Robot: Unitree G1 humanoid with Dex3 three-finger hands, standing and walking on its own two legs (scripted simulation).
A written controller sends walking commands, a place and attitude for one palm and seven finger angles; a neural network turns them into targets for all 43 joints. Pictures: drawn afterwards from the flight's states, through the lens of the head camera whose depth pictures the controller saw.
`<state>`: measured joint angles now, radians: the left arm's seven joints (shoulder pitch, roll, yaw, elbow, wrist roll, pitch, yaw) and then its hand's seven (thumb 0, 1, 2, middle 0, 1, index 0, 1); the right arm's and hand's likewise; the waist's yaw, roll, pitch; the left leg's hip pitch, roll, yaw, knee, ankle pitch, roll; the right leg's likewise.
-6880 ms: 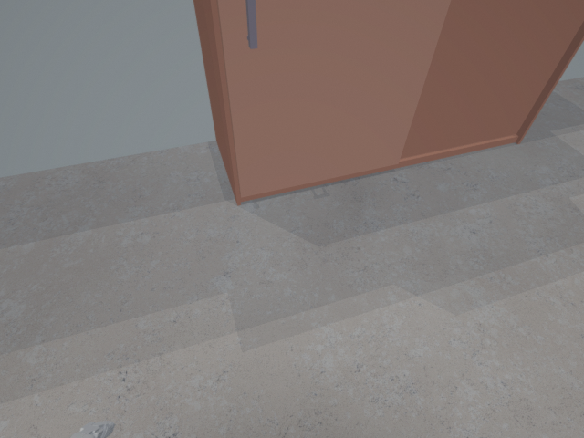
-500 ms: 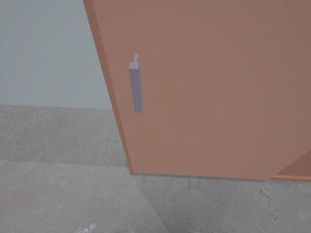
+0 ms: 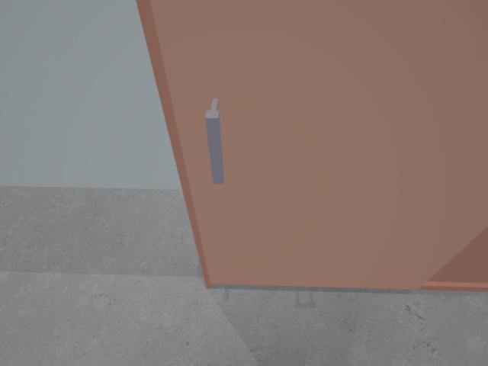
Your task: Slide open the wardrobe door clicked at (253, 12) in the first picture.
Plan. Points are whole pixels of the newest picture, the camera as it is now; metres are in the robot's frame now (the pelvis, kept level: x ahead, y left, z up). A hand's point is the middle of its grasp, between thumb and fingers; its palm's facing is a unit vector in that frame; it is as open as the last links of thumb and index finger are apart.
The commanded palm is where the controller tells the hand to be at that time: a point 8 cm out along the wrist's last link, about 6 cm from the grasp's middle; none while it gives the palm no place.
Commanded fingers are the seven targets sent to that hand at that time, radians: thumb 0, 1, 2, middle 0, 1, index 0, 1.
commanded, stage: come to a stop and stand still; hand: left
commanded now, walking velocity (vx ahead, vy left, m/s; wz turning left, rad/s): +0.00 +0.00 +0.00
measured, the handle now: (216, 143) +0.52 +0.09 +0.08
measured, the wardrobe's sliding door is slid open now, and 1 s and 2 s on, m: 0.00 0.00 0.00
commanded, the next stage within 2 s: look again from close up in 0.58 s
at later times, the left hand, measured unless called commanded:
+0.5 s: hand out of the picture -0.01 +0.15 -0.18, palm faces +0.04 -0.98 -0.17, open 7.4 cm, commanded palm none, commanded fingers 0.00 0.90 0.90 -0.20 -0.30 -0.20 -0.30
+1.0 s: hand out of the picture +0.01 +0.17 -0.18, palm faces +0.04 -0.98 -0.19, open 7.4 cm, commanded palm none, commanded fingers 0.00 0.90 0.90 -0.20 -0.30 -0.20 -0.30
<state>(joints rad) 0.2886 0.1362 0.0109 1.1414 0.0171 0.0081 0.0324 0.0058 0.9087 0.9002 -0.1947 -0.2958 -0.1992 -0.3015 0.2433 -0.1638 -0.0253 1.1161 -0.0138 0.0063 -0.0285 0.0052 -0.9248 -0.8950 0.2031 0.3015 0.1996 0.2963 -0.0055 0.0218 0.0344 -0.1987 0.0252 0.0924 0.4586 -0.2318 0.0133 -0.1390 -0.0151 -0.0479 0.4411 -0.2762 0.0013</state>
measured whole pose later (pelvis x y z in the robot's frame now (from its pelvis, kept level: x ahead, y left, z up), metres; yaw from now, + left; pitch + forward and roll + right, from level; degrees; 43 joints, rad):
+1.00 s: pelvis +0.01 +0.00 +0.00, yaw +1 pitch -1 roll +0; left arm 0.28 0.18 0.00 1.10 0.02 -0.01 0.03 0.00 0.91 0.90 -0.20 -0.30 -0.20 -0.30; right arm 0.22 -0.17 0.01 1.11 -0.02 -0.02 -0.02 0.00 -0.92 -0.90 0.20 0.30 0.20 0.30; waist 0.02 -0.02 0.03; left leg -0.20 0.02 0.08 0.46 -0.24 0.01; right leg -0.14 -0.02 -0.06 0.46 -0.30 -0.01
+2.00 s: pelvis -0.03 -0.02 -0.09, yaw +2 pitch +11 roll +1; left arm 0.36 0.24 0.22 0.15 -0.30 -0.48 -0.39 0.01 0.65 0.79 -0.22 -0.46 -0.22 -0.46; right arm 0.16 -0.28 -0.06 0.56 0.01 -0.31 0.00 0.01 -0.91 -0.90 0.20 0.30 0.20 0.30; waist 0.02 -0.03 -0.13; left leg -0.83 0.04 0.05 1.11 -0.45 0.00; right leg -0.77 -0.03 -0.07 1.15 -0.56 -0.04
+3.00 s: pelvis -0.01 +0.01 -0.03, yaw +3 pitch +3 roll -2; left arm 0.10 0.38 0.37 0.14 -0.34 -0.13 -0.41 -0.01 -0.45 0.32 -0.29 -1.17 -0.30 -1.17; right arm 0.19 -0.25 0.06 0.64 0.04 -0.28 -0.11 0.01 -0.90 -0.89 0.21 0.30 0.20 0.30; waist 0.05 0.01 -0.03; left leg -0.47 0.03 0.03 0.77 -0.35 0.02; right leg -0.37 -0.02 -0.10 0.71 -0.40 0.00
